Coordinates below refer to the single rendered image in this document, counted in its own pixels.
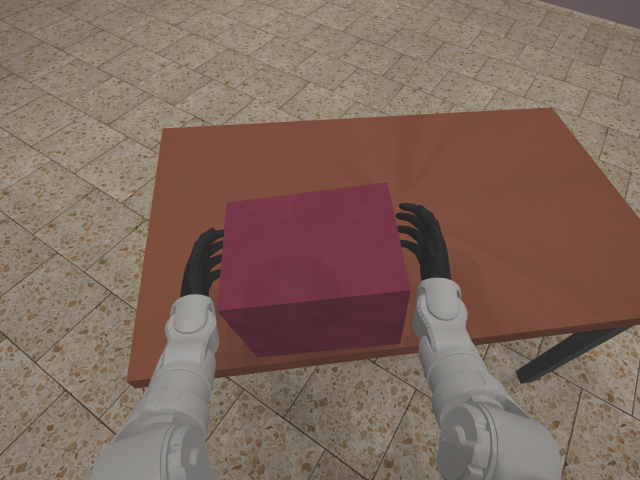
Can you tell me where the robot right upper arm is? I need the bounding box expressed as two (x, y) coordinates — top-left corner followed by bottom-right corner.
(436, 402), (561, 480)

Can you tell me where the robot left hand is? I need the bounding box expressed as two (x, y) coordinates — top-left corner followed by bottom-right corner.
(180, 228), (224, 298)

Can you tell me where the robot left forearm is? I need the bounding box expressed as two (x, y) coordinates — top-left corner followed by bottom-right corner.
(90, 294), (219, 480)

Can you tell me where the robot right forearm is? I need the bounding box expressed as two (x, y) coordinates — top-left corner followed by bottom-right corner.
(412, 278), (562, 479)

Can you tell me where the carton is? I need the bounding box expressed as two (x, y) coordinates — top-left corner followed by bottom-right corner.
(217, 182), (411, 358)

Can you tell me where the robot left upper arm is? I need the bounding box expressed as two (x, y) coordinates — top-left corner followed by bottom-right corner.
(91, 423), (214, 480)

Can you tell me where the table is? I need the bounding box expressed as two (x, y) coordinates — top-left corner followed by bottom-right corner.
(126, 107), (640, 388)

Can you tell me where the robot right hand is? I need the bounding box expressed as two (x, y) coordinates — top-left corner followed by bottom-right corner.
(396, 203), (451, 281)

